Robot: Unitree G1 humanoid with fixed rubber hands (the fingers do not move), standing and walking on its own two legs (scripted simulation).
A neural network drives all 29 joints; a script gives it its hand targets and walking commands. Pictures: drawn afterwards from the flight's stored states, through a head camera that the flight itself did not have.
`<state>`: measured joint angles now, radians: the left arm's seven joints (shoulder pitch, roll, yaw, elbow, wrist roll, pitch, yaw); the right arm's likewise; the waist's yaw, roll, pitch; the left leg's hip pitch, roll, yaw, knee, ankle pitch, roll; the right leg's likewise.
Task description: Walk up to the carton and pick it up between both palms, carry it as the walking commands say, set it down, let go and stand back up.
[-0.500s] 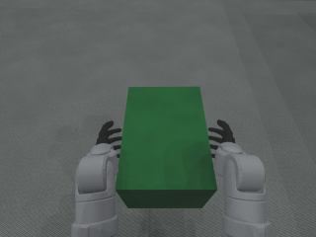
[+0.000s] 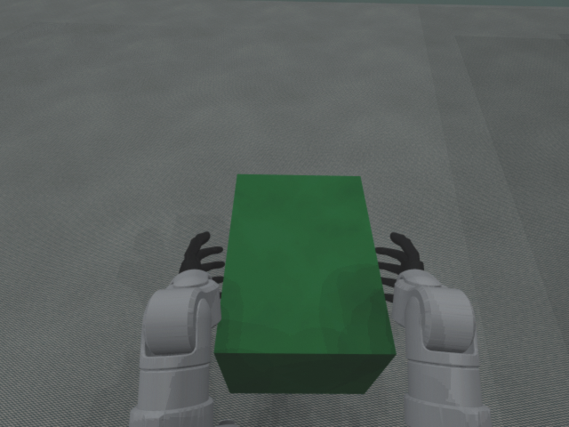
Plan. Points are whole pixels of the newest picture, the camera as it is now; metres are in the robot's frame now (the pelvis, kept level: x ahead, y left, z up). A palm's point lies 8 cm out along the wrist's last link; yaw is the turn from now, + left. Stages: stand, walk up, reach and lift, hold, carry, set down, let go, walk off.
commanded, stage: carry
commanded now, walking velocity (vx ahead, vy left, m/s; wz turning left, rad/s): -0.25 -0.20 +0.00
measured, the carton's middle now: (298, 279) +0.36 +0.00 +0.00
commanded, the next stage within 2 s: none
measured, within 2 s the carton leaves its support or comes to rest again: neither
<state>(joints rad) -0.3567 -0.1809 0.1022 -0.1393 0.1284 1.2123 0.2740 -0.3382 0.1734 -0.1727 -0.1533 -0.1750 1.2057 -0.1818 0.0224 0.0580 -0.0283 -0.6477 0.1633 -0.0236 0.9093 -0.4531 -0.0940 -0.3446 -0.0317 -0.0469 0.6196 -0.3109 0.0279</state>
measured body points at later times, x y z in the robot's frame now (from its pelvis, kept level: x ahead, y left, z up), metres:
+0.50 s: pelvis -0.17 -0.09 +0.02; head -0.18 -0.06 +0.47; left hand +0.12 +0.09 +0.10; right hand +0.15 -0.19 +0.11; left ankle -0.16 +0.02 -0.72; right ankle -0.15 -0.25 -0.68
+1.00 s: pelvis -0.27 -0.14 +0.00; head -0.30 -0.14 +0.45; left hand +0.03 +0.00 +0.09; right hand +0.03 -0.28 +0.09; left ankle -0.17 +0.01 -0.72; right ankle -0.20 -0.27 -0.72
